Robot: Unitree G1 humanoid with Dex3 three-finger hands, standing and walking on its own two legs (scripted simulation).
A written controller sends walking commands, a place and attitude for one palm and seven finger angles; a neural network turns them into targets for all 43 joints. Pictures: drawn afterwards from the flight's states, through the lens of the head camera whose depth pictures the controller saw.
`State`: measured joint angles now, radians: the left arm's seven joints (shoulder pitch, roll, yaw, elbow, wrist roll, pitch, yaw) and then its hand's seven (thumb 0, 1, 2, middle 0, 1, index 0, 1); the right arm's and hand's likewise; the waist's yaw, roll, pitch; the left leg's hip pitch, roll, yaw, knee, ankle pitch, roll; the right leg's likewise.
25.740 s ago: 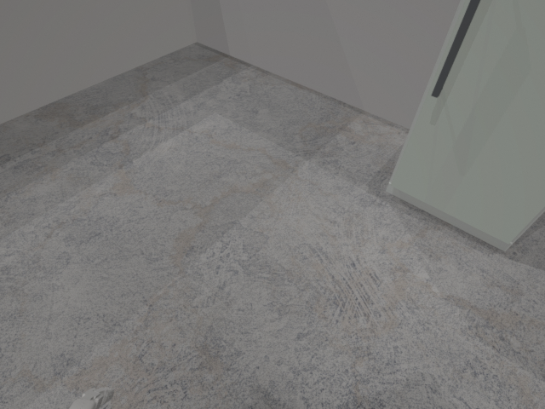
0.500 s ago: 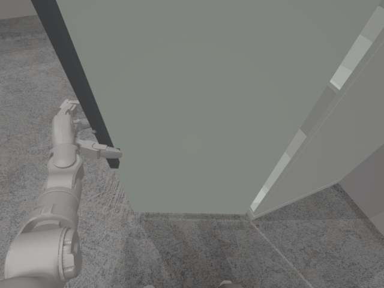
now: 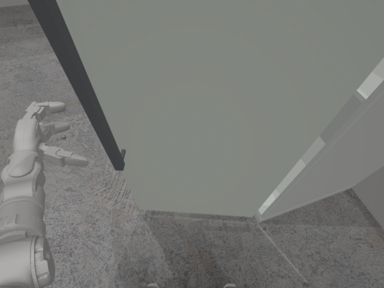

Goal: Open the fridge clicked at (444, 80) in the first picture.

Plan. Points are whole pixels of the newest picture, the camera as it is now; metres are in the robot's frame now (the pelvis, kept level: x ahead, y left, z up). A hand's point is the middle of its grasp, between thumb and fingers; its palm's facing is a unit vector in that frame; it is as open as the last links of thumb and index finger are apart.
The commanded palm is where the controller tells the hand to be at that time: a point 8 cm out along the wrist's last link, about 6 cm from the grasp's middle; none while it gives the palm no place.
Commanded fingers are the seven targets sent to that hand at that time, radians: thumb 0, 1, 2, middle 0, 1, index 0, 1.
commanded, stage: slip the hand off the handle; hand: left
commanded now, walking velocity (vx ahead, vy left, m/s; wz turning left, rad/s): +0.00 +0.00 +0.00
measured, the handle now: (97, 105) +0.45 +0.21 +0.11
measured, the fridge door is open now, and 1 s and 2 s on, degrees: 67 67 67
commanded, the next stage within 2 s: draw the hand back to the body in 0.98 s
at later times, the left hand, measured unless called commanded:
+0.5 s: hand (53, 187) +0.29 +0.27 +0.06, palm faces +0.26 -0.95 -0.19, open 14.7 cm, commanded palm +0.25 +0.31 +0.07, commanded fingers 0.00 -0.55 0.20 -0.25 -1.15 -0.25 -1.15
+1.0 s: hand (53, 190) +0.29 +0.27 +0.06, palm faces +0.25 -0.95 -0.20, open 14.7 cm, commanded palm +0.24 +0.31 +0.07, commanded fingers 0.00 -0.55 0.20 -0.25 -1.15 -0.25 -1.15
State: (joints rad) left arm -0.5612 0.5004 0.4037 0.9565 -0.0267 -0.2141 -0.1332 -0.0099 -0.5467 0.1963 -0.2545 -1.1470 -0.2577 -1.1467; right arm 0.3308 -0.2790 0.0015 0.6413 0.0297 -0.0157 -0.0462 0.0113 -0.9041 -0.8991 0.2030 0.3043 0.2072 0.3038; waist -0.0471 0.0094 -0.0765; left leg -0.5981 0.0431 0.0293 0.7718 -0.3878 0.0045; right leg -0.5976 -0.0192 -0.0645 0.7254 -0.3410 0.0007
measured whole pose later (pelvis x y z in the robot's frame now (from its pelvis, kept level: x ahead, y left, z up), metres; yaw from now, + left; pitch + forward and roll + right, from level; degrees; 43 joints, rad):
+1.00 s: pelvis -0.02 -0.01 +0.00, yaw +1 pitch +7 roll +0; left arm -0.10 0.37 0.32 0.42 -0.14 -0.10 -0.13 -0.01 -0.55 0.20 -0.25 -1.15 -0.26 -1.15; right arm 0.28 -0.28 0.02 0.65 0.03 -0.16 -0.09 0.02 -0.90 -0.90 0.20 0.30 0.21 0.30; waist 0.01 0.03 -0.06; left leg -0.51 0.03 0.01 0.76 -0.36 -0.01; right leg -0.51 -0.03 -0.08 0.73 -0.34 -0.01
